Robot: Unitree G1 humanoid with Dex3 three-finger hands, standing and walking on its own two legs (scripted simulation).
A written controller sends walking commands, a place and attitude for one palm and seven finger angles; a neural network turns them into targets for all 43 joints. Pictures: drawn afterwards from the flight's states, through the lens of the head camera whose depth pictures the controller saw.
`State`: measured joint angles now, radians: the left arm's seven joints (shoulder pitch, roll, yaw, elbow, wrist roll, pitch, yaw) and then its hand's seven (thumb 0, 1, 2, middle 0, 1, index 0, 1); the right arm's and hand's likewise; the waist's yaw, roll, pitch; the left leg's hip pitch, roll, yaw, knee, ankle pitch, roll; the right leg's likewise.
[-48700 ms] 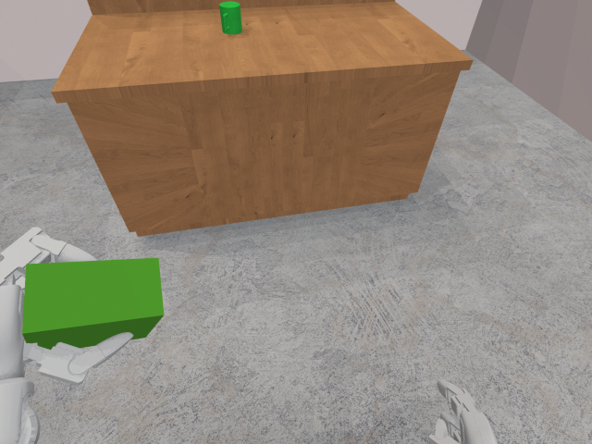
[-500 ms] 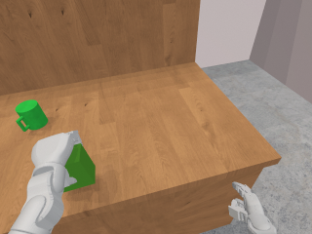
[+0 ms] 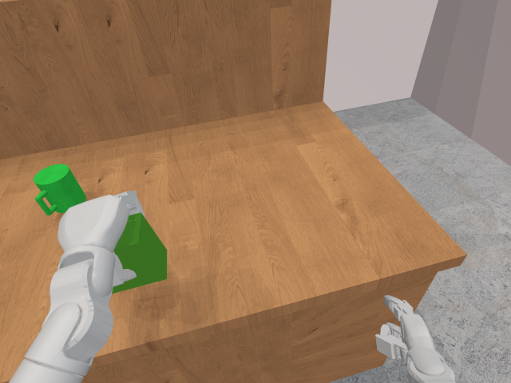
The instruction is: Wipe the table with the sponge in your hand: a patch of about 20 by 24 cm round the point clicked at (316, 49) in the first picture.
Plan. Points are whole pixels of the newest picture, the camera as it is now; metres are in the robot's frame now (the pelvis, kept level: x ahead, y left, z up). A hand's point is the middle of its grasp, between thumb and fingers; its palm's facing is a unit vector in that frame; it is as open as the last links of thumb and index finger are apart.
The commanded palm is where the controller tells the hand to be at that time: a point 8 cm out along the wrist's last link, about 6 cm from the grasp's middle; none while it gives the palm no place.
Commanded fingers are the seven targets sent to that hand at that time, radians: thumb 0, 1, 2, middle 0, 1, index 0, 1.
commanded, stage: lift the sponge slowly off the table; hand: left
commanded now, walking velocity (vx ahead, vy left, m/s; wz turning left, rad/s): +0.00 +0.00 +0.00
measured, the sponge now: (127, 260) +0.25 +0.27 +0.07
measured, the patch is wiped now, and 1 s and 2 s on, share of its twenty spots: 1.00 1.00 1.00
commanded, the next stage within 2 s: bring the sponge back beside the body in 0.56 s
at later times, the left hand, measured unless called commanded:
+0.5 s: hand (110, 230) +0.26 +0.27 +0.15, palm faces +0.15 -0.13 -0.98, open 10.1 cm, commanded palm +0.22 +0.27 +0.22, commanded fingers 0.00 0.10 1.30 -1.20 -1.60 -1.20 -1.60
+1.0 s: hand (107, 241) +0.24 +0.27 +0.14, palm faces +0.15 -0.14 -0.98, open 10.1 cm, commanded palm +0.20 +0.26 +0.21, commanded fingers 0.00 0.10 1.30 -1.20 -1.60 -1.20 -1.60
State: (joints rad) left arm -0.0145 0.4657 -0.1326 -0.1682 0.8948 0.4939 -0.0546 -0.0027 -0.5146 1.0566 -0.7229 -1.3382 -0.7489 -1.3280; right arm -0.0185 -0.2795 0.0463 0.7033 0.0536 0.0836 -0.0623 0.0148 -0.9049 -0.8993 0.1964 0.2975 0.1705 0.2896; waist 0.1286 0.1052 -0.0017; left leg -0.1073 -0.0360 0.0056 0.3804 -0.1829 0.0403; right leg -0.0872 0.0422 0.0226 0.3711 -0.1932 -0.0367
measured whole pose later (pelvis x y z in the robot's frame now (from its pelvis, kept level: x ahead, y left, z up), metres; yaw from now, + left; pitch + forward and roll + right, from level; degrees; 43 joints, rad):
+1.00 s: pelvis +0.00 -0.01 +0.00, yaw +0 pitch -5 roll +0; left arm 0.02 0.52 -0.09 -0.26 0.86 0.50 -0.09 0.00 -0.52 1.06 -0.73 -1.34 -0.75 -1.33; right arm -0.01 -0.28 0.06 0.68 0.05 0.07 -0.07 0.02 -0.91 -0.90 0.20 0.30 0.20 0.31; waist 0.14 0.10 0.00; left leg -0.13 -0.03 0.00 0.41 -0.19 0.03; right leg -0.11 0.05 0.02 0.40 -0.20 -0.04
